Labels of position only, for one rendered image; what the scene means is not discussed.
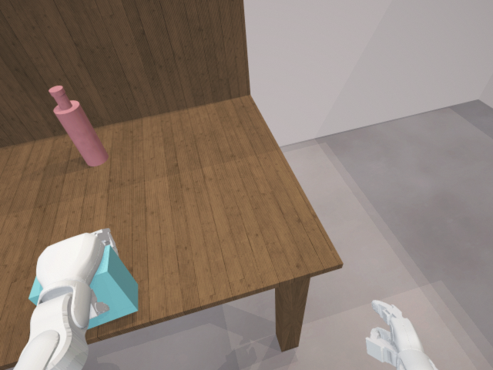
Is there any table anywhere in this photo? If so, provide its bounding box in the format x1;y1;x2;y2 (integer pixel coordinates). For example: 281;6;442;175
0;0;344;370

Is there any right robot hand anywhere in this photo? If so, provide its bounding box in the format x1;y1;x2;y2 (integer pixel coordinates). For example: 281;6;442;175
366;300;424;367

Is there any right robot forearm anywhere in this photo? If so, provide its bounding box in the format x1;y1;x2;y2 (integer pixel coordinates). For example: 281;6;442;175
396;349;438;370

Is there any left robot forearm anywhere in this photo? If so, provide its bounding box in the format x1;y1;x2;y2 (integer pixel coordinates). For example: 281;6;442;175
13;280;92;370

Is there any sponge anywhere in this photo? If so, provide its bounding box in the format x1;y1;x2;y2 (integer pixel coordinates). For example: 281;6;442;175
29;245;138;330

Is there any left robot hand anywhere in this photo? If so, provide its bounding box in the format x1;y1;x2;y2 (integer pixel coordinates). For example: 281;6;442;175
36;228;119;319

